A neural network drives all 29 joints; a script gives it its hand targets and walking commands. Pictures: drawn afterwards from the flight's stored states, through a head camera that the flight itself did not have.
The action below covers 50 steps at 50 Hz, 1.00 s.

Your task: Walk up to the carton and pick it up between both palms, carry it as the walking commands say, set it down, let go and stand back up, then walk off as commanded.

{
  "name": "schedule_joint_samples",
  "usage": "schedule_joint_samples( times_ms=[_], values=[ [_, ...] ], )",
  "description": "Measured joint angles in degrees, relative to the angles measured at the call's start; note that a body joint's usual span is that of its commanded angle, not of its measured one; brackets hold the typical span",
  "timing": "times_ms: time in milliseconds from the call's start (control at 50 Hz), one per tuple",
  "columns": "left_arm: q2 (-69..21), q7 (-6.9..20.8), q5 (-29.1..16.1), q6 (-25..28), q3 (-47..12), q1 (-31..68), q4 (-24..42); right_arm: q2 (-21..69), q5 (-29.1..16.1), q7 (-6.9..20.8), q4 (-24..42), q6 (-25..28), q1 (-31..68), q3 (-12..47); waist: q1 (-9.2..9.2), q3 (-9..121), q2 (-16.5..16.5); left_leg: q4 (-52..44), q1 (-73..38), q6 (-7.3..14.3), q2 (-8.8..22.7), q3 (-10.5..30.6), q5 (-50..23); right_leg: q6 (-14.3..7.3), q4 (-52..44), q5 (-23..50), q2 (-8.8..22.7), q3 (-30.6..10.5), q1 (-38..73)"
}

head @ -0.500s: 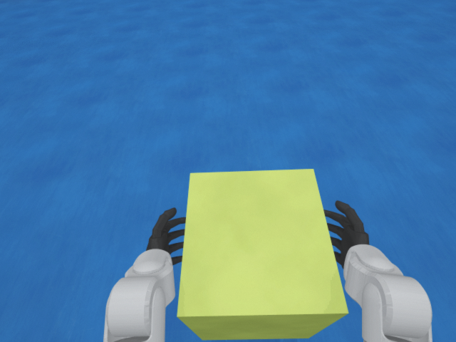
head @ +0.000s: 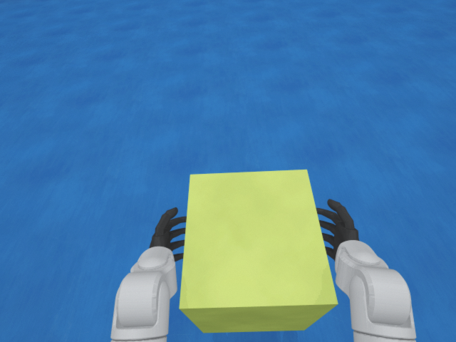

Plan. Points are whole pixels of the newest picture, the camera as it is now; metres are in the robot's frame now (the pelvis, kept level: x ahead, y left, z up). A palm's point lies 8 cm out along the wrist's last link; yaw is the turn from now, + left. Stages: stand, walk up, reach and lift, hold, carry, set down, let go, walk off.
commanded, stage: carry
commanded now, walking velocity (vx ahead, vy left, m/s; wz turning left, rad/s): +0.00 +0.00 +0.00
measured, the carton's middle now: (251, 257) +0.29 -0.01 -0.01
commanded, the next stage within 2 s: hold in 0.96 s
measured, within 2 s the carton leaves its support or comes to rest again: neither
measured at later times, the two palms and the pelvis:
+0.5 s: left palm (162, 247) +0.28 +0.14 +0.06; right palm (336, 238) +0.28 -0.15 +0.06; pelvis +0.02 +0.00 +0.00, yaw +0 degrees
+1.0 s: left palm (164, 249) +0.27 +0.14 +0.06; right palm (341, 240) +0.28 -0.15 +0.07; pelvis +0.01 +0.00 +0.00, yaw +0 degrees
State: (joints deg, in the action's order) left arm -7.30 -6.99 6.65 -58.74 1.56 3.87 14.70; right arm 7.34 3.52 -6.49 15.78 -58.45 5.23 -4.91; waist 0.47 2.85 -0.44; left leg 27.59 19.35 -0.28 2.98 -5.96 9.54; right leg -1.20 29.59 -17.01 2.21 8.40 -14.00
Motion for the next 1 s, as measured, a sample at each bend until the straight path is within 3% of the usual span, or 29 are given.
schedule_joint_samples(
  times_ms=[180, 400, 580, 860, 1000],
  values=[
    [0.0, -0.3, -0.7, 2.6, 1.2, 1.1, -4.5, 0.0, 0.1, -0.1, -4.5, 2.8, 0.8, -0.6, -0.66, 2.0, 0.1, 1.6, -0.3, 0.0, -0.2, -0.2, 2.0, 0.2, 1.2, -1.8, 0.3, -0.2, 0.5],
    [0.0, -0.8, -1.9, 4.0, 1.4, -0.1, -5.7, -0.1, -0.7, -0.8, -5.4, 4.2, -0.7, -0.2, -0.57, 2.5, 0.5, 3.1, 0.1, 0.1, -0.3, -0.3, 3.5, 0.4, 2.6, -3.2, 0.7, -0.4, 0.1],
    [0.0, -1.1, -2.5, 4.2, 0.8, -1.1, -2.4, -0.1, -1.3, -1.1, -2.2, 4.0, -1.2, 0.3, -0.7, 1.5, 0.7, 3.5, 0.6, 0.3, -0.2, -0.3, 3.5, 0.4, 2.6, -3.0, 0.5, -0.4, -0.2],
    [0.0, -0.6, -2.2, 5.9, 1.5, -0.4, -6.7, -0.1, -0.2, -0.7, -6.0, 6.3, -1.7, 0.3, -0.65, 2.6, 0.6, 3.3, 0.5, -0.1, 0.2, -0.1, 3.4, 0.2, 2.1, -2.7, 0.1, -0.2, 0.1],
    [0.0, -0.7, -2.1, 5.5, 0.9, -1.0, -3.9, -0.1, -0.8, -0.8, -3.4, 5.4, -1.5, 0.3, -0.55, 2.0, 1.1, 3.2, 0.4, -0.1, 0.4, -0.2, 3.1, 0.0, 2.1, -2.4, -0.1, -0.3, 0.0]
  ],
)
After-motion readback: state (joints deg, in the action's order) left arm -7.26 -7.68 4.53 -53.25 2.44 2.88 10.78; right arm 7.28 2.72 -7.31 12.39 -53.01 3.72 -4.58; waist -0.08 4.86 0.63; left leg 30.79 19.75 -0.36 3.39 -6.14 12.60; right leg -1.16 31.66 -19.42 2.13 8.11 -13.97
